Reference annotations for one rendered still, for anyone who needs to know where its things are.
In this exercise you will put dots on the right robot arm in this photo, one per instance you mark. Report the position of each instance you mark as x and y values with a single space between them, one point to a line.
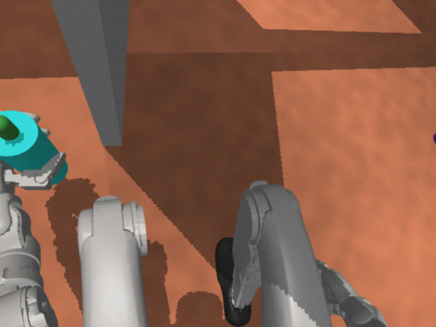
357 311

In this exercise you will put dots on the left robot arm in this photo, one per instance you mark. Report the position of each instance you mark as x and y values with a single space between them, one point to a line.
23 302

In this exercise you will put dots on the right robot foot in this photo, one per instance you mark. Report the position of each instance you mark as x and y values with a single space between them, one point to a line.
225 268

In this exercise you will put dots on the left robot hand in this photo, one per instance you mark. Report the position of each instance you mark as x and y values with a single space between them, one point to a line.
31 179

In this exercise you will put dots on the right robot hand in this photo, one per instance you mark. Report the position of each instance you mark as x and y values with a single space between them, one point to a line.
336 287

